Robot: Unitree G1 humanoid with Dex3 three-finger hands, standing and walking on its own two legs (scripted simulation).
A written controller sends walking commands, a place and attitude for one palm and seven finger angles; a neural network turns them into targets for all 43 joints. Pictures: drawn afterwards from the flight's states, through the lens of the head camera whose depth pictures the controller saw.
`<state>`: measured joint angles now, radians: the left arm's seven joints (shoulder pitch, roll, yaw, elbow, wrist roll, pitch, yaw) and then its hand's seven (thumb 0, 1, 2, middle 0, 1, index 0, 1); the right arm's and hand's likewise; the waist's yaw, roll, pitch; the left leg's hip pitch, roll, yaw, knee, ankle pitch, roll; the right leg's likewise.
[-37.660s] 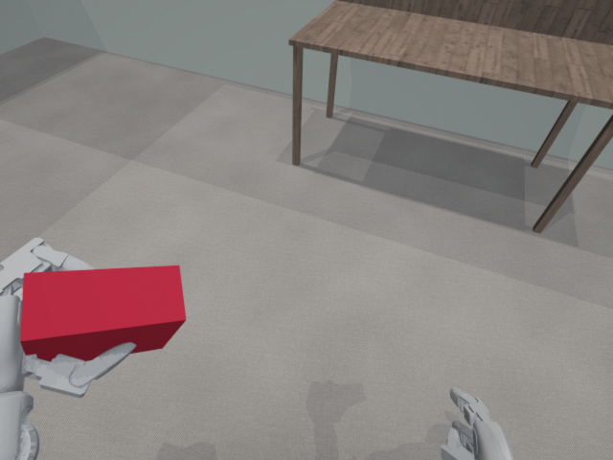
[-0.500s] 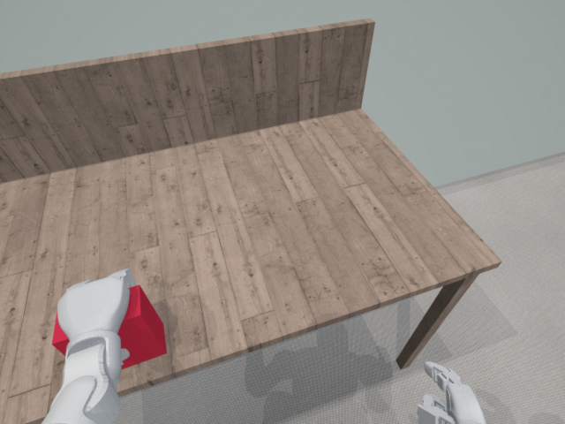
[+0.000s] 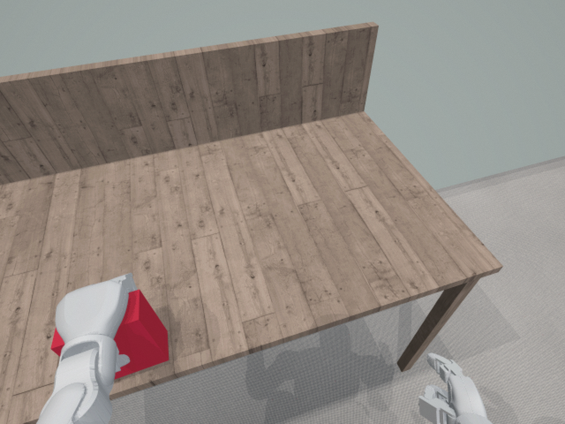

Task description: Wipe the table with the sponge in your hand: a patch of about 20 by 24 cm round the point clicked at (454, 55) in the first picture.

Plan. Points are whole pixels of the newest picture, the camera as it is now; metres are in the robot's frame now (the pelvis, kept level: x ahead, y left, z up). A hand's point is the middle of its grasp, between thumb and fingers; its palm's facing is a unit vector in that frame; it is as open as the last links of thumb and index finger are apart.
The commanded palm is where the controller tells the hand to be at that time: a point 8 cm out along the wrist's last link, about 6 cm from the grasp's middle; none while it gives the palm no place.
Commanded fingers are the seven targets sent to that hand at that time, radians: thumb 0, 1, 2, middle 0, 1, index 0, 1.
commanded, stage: lift the sponge slowly off the table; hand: left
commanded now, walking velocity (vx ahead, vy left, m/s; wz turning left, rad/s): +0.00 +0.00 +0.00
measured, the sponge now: (122, 345) +0.23 +0.29 -0.06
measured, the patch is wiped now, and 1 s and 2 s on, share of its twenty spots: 1.00 1.00 1.00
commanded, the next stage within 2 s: bring the sponge back beside the body in 1.36 s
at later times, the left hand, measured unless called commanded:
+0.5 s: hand (102, 320) +0.23 +0.29 +0.02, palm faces -0.05 -0.11 -0.99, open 9.9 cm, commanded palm +0.21 +0.29 +0.09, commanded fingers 0.00 0.10 1.30 -1.20 -1.60 -1.20 -1.60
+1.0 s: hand (98, 306) +0.24 +0.28 +0.06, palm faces -0.02 -0.11 -0.99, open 9.9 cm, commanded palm +0.21 +0.28 +0.13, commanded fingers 0.00 0.10 1.30 -1.20 -1.60 -1.20 -1.60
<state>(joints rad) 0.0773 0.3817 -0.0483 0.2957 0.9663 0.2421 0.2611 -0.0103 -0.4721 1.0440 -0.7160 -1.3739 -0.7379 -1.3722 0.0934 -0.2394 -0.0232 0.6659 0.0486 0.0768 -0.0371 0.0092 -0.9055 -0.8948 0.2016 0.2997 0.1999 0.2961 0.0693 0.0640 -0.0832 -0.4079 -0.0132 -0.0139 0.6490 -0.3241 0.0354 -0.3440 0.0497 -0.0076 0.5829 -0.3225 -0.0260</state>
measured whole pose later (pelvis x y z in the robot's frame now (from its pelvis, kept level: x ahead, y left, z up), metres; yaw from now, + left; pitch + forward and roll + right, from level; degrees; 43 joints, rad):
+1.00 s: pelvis +0.00 -0.01 +0.01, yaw +0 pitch -1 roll -1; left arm 0.06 0.42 -0.06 0.11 0.93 0.30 0.11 -0.01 -0.49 1.04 -0.74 -1.35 -0.76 -1.35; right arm 0.04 -0.25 0.00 0.68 0.05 0.07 -0.05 0.01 -0.91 -0.89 0.20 0.30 0.20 0.30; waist 0.10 0.09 -0.03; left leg -0.21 -0.02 -0.01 0.47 -0.24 0.03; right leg -0.16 0.05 0.00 0.42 -0.25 -0.03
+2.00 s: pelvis -0.01 -0.01 +0.02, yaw +0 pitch -4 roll -1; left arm 0.15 0.47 -0.04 -0.10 0.89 0.33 0.03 -0.01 -0.49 1.04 -0.74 -1.35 -0.76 -1.35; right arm 0.01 -0.26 0.02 0.68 0.04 0.07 -0.04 0.01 -0.90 -0.89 0.20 0.30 0.20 0.30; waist 0.12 0.11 0.01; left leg -0.14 -0.02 -0.01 0.42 -0.21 0.03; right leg -0.08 0.04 0.01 0.37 -0.21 -0.03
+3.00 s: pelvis -0.03 -0.01 +0.02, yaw +0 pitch -7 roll -1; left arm 0.30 0.50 -0.01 -0.33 0.86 0.38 -0.02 -0.01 -0.49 1.05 -0.74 -1.35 -0.76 -1.35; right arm -0.02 -0.25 0.05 0.66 0.04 0.06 -0.04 0.01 -0.90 -0.89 0.20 0.30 0.20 0.30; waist 0.14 0.11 0.02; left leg -0.13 -0.01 -0.01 0.44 -0.20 0.02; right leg -0.08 0.06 0.01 0.39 -0.20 -0.04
